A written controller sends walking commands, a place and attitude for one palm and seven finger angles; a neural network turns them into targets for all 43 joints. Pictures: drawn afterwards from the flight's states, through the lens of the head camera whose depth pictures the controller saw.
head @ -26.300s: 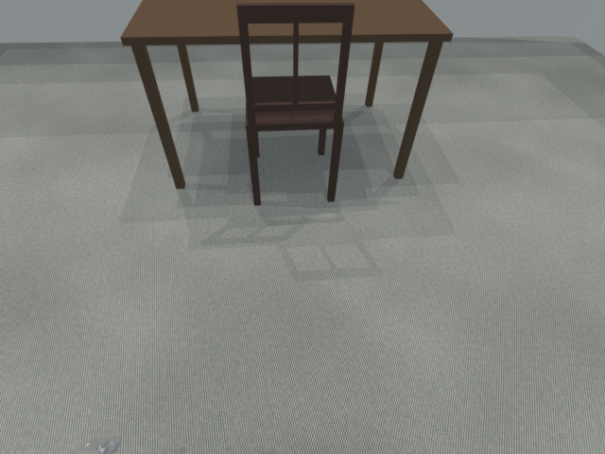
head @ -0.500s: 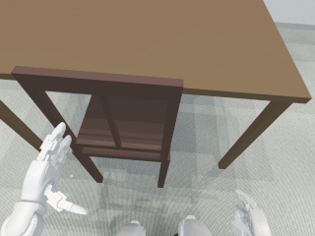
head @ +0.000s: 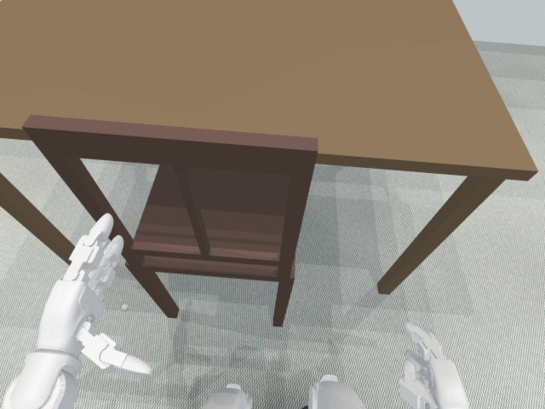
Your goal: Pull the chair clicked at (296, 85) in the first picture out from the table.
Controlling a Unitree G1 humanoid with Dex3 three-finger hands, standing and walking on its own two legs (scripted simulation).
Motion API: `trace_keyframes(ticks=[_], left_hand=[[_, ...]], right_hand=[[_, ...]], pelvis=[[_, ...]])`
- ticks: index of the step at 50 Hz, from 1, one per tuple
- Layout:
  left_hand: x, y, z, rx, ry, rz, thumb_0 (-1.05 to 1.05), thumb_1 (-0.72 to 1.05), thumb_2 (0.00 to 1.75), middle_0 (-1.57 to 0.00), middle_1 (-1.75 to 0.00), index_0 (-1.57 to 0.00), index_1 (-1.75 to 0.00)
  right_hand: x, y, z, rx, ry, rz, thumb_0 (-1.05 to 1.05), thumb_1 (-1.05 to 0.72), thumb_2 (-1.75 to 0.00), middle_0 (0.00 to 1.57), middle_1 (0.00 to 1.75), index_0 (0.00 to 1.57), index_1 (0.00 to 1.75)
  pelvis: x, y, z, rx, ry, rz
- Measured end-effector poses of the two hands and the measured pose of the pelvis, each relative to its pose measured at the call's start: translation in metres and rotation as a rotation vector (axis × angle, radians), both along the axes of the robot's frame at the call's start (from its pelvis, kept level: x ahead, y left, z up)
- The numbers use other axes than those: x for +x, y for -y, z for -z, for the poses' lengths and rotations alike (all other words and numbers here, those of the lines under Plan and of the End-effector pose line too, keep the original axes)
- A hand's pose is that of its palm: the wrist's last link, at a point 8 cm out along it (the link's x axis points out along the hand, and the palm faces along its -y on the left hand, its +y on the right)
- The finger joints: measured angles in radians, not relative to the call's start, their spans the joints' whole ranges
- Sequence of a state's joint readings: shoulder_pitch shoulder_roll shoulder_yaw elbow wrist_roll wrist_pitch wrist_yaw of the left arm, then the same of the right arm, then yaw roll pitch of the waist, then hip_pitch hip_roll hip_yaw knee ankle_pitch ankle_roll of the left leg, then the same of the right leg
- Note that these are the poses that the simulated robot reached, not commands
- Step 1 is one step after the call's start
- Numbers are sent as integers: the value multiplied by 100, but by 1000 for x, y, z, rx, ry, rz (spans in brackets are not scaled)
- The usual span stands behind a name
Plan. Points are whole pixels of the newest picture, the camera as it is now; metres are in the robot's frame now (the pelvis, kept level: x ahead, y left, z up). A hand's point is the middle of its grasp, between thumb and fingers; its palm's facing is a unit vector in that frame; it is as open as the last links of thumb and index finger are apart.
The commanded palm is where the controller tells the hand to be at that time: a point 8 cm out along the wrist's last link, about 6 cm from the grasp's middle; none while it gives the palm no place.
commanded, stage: aim the fingers beside a spindle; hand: left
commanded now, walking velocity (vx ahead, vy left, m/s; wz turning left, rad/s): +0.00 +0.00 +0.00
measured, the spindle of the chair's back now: (195, 214) +0.42 +0.16 -0.03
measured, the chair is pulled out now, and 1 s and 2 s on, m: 0.00 0.00 0.00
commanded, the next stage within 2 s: none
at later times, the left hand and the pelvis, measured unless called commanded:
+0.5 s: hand (153, 306) +0.25 +0.18 +0.02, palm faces -0.04 -1.00 -0.04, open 16.9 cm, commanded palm +0.23 +0.23 +0.03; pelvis +0.00 -0.01 -0.01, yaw +0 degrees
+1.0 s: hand (179, 301) +0.26 +0.15 +0.00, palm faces -0.06 -1.00 -0.03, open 16.9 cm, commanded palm +0.25 +0.20 +0.01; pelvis -0.01 -0.01 -0.03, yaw +0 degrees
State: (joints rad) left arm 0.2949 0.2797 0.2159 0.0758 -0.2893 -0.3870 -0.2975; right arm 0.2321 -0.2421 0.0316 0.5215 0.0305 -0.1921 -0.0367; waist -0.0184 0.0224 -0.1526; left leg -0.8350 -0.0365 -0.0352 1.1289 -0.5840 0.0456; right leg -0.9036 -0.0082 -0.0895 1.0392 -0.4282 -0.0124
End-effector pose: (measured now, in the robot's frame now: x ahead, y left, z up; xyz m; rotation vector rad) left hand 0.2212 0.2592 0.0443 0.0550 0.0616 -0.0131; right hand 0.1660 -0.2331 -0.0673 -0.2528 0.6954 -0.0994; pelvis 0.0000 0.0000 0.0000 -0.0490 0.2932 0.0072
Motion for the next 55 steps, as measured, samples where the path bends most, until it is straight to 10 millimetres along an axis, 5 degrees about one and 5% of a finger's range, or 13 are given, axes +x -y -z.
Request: trace_keyframes(ticks=[55], left_hand=[[30, 62, 42, -24, 10, 42, -2, -50, 30, -6, -8, -6, -8]], right_hand=[[-5, 14, 39, 4, -79, -4, 1, -91, -90, 20, 30, 21, 30]], pelvis=[[-8, 11, 28, 18, -74, 9]])
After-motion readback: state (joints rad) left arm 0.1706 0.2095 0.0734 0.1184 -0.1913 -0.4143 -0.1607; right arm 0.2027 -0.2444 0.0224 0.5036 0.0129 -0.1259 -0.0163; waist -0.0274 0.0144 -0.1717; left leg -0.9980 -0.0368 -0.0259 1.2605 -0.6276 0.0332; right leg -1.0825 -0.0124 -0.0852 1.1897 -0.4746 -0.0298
